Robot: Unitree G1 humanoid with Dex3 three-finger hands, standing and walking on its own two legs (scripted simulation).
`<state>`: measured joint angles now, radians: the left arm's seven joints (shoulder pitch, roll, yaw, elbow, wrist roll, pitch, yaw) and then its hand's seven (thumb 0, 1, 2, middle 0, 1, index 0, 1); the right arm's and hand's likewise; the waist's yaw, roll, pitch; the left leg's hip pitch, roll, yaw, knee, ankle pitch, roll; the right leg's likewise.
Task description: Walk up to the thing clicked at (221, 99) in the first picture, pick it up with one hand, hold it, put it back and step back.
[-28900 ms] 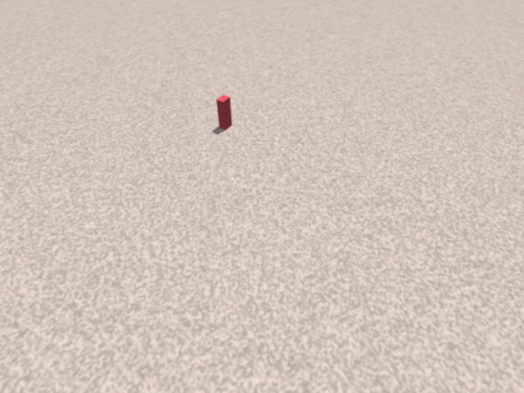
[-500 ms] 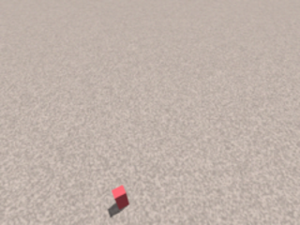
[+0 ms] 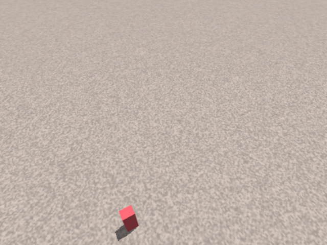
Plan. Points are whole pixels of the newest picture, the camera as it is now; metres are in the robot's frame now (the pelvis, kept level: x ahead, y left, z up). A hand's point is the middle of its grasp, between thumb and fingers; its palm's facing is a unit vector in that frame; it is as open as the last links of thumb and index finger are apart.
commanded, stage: stand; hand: left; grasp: from the side
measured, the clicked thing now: (129, 219) +0.41 +0.20 -0.68
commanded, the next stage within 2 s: step back in 0.50 s
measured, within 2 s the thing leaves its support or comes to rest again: neither
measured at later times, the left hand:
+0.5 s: hand out of the picture +0.08 +0.24 -0.15, palm faces -0.02 -0.94 -0.35, open 7.4 cm
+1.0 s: hand out of the picture +0.07 +0.31 -0.18, palm faces -0.07 -0.93 -0.35, open 7.4 cm
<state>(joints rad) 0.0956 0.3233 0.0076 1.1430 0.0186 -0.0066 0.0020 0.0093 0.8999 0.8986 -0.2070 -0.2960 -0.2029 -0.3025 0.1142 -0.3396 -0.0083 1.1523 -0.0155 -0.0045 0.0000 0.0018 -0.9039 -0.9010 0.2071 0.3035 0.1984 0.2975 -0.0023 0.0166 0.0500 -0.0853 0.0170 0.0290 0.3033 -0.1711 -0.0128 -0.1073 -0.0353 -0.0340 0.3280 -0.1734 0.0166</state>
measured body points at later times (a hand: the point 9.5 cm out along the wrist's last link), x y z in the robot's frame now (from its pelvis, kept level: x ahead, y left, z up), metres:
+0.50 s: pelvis +0.00 +0.00 +0.00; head +0.01 -0.01 +0.45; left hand +0.08 +0.29 -0.13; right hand +0.07 -0.30 -0.14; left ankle +0.00 +0.13 -0.75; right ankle +0.00 -0.13 -0.75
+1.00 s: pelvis -0.08 +0.06 -0.02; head +0.00 +0.08 +0.42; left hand +0.07 +0.36 -0.16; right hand -0.02 -0.27 -0.13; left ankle -0.06 +0.13 -0.75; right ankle -0.10 -0.09 -0.67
